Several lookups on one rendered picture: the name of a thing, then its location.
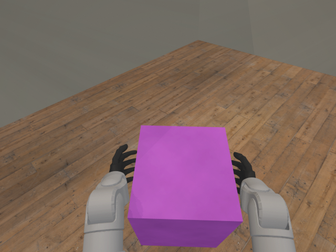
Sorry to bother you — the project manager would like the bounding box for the left robot forearm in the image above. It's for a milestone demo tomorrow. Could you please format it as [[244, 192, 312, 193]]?
[[82, 171, 130, 252]]

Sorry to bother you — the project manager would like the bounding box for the right robot hand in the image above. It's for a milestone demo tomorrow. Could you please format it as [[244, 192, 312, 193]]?
[[232, 152, 256, 194]]

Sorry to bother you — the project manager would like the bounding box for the left robot hand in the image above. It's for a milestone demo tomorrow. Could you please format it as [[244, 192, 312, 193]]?
[[109, 144, 137, 183]]

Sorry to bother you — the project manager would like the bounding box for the right robot forearm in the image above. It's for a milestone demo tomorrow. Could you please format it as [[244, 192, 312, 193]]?
[[240, 177, 296, 252]]

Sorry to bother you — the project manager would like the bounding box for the carton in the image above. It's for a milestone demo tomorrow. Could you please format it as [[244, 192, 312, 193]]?
[[128, 125, 243, 248]]

